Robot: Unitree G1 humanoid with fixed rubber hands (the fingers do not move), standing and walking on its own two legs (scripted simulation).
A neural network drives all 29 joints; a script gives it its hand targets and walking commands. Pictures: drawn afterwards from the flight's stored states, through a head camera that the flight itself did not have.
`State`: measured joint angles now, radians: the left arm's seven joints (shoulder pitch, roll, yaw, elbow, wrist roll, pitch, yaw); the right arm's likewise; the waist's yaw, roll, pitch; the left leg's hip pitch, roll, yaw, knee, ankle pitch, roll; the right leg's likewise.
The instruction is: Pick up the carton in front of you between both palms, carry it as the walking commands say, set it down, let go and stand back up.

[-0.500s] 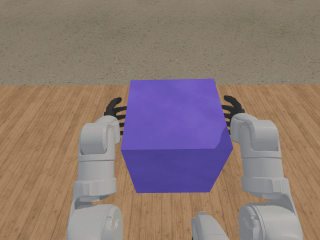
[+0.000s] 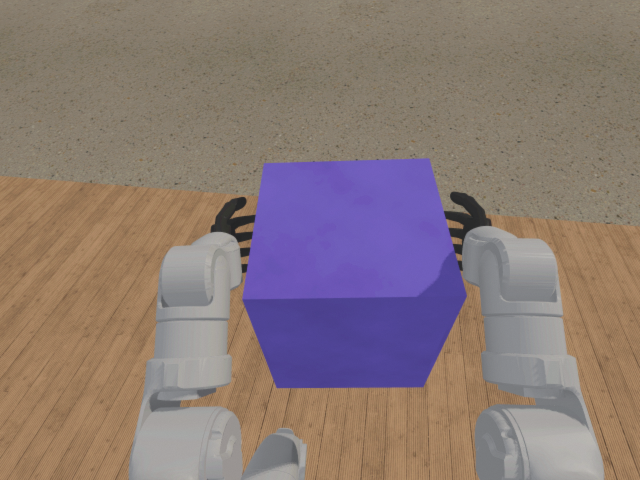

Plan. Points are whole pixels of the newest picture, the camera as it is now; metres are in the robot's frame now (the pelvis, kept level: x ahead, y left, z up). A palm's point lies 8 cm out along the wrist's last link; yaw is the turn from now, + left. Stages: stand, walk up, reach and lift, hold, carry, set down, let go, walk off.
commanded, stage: carry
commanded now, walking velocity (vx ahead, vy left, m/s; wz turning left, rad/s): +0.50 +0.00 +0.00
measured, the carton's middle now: (347, 281) +0.36 +0.02 +0.02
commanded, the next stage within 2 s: none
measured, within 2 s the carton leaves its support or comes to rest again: neither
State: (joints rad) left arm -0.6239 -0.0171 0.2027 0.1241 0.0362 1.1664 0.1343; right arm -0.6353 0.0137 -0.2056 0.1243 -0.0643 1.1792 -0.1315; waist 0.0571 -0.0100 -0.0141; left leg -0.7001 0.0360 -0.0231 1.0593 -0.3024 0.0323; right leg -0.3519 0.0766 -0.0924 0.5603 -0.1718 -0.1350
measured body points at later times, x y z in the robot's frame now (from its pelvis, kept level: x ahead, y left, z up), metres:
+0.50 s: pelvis +0.30 +0.04 -0.05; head +0.34 +0.05 +0.40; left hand +0.68 +0.16 +0.04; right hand +0.65 -0.14 +0.04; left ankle +0.31 +0.07 -0.77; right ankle +0.31 -0.11 -0.70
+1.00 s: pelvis +0.61 -0.01 -0.10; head +0.62 -0.02 +0.35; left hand +0.96 +0.16 +0.00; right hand +0.98 -0.14 +0.00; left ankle +0.57 +0.13 -0.73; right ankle +0.64 -0.04 -0.82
